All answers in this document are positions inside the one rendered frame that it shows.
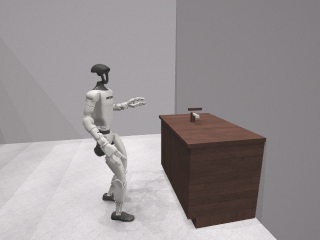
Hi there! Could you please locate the counter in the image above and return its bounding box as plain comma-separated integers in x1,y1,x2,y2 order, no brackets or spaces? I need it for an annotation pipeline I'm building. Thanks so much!
159,107,266,229

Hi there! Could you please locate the left robot foot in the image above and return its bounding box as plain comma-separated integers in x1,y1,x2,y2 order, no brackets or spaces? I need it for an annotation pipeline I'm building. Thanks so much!
102,193,115,201

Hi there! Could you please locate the right robot upper arm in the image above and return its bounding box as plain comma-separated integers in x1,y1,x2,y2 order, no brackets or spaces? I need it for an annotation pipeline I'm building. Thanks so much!
82,90,100,125

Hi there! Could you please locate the left robot hand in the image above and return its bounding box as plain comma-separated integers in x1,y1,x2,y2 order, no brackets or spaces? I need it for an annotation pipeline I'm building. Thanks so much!
127,97,146,108

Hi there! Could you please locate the robot torso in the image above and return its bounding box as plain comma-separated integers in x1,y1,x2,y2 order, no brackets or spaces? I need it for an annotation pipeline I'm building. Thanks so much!
91,86,114,144

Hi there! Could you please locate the right robot hand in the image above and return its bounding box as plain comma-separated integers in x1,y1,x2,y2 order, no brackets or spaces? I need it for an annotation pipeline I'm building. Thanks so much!
103,143,127,166

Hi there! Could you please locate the left robot forearm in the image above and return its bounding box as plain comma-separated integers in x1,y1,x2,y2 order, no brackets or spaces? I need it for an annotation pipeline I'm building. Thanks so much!
113,102,129,111

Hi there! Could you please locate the right robot forearm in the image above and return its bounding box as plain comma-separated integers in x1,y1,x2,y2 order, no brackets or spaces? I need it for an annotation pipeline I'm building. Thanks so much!
82,117,109,148

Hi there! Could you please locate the tap lever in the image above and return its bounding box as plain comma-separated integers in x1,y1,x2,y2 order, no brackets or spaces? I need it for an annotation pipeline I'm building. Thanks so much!
192,113,200,119

